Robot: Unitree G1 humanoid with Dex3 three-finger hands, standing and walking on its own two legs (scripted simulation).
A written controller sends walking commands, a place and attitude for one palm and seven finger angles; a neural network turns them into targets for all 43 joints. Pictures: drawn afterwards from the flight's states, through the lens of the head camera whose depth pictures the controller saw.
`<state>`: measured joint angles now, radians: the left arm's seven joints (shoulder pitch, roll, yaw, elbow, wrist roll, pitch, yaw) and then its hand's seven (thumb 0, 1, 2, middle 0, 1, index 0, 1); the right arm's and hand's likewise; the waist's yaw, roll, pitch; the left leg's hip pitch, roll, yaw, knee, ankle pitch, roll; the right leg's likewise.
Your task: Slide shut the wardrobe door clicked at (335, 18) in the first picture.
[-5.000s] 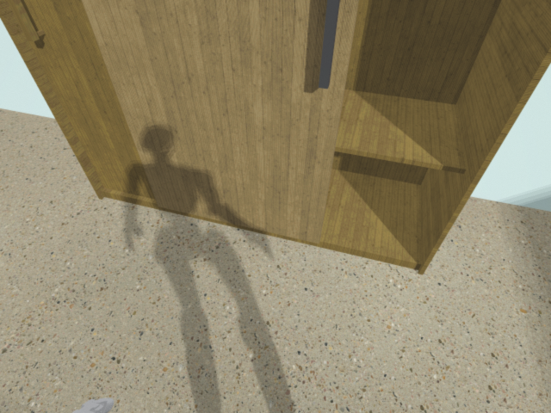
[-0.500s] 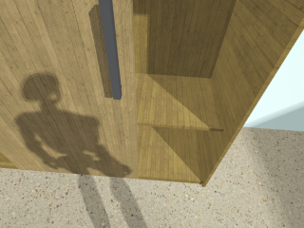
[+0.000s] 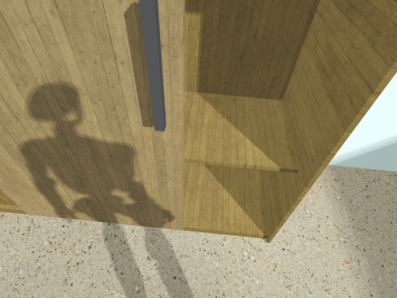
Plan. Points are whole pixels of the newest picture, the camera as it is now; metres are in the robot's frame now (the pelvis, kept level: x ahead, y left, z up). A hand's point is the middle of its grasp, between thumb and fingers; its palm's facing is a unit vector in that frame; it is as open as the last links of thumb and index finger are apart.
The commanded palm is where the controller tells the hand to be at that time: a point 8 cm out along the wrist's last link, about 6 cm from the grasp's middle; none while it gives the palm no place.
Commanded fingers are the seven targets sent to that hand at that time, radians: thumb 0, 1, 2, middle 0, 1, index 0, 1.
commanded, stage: come to a stop and stand still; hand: left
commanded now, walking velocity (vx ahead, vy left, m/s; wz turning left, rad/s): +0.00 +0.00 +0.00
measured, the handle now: (157, 70) +0.52 +0.14 +0.19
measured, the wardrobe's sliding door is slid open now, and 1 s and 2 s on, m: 0.44 0.44 0.44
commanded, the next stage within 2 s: look again from close up in 0.20 s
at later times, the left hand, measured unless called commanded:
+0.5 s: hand out of the picture -0.02 +0.19 -0.18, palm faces +0.01 -0.98 -0.17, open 7.4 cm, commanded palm none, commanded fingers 0.00 0.90 0.90 -0.20 -0.30 -0.20 -0.30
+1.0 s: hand out of the picture -0.03 +0.16 -0.18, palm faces +0.02 -0.99 -0.16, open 7.4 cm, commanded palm none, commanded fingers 0.00 0.90 0.90 -0.20 -0.30 -0.20 -0.30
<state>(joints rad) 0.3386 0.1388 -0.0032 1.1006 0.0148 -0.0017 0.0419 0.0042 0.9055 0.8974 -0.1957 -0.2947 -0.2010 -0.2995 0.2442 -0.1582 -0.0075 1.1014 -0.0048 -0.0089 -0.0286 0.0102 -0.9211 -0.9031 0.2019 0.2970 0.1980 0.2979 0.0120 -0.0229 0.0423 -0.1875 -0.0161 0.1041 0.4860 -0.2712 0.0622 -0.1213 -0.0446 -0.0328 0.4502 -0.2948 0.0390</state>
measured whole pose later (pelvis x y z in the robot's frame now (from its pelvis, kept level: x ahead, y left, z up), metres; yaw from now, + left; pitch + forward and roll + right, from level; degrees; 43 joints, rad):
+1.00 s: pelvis +0.00 +0.01 +0.00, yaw -1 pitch -1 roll +0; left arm 0.33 0.11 0.00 1.12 0.02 0.00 0.04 0.00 0.91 0.90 -0.20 -0.29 -0.20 -0.30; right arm 0.29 -0.13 -0.01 1.13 -0.01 -0.01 -0.03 0.01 -0.91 -0.90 0.20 0.30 0.20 0.30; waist 0.00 -0.01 0.05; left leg -0.18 -0.04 0.13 0.41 -0.22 0.08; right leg -0.14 -0.07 -0.01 0.42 -0.26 0.06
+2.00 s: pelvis +0.09 -0.01 -0.01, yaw +1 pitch -1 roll -1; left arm 0.18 0.16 0.04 1.02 0.02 -0.01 0.04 0.00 0.91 0.90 -0.19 -0.29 -0.20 -0.30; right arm 0.24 -0.15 -0.04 1.07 0.00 0.02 -0.04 0.01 -0.91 -0.90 0.20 0.30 0.20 0.30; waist -0.02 0.05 0.11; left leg -0.18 0.00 0.05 0.69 -0.50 0.01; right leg -0.29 -0.01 -0.07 0.58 -0.28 -0.02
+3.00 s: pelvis +0.08 +0.03 +0.00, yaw -1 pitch -2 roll +0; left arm 0.34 0.13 -0.01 1.12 0.01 -0.01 0.04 0.00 0.91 0.90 -0.19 -0.29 -0.20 -0.30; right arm 0.35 -0.13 0.02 1.13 0.00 -0.03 -0.02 0.01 -0.91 -0.90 0.20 0.30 0.20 0.30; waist 0.00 -0.01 0.01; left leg -0.10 -0.06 0.09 0.44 -0.30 0.08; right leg -0.22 -0.07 -0.01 0.46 -0.20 0.05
